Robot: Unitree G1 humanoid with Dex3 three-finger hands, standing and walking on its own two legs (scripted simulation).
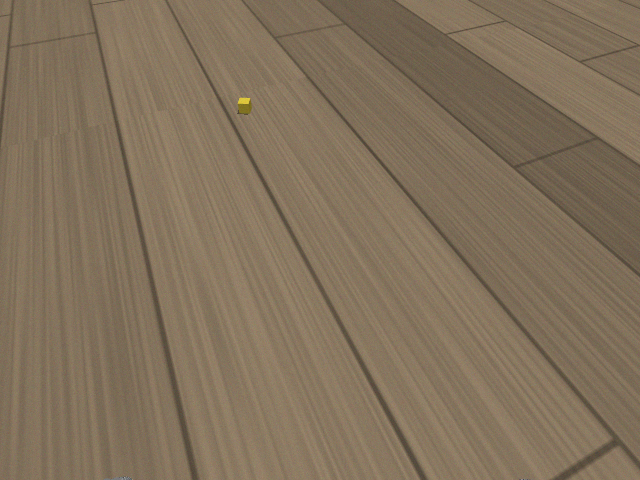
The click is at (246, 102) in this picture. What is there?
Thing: cube
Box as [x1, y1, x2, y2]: [238, 98, 251, 113]
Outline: 239,98 239,112 249,113 251,108 250,99
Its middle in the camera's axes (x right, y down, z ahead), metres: -0.41 -0.73 +2.17
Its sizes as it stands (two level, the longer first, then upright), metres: 0.061 0.061 0.061
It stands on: the floor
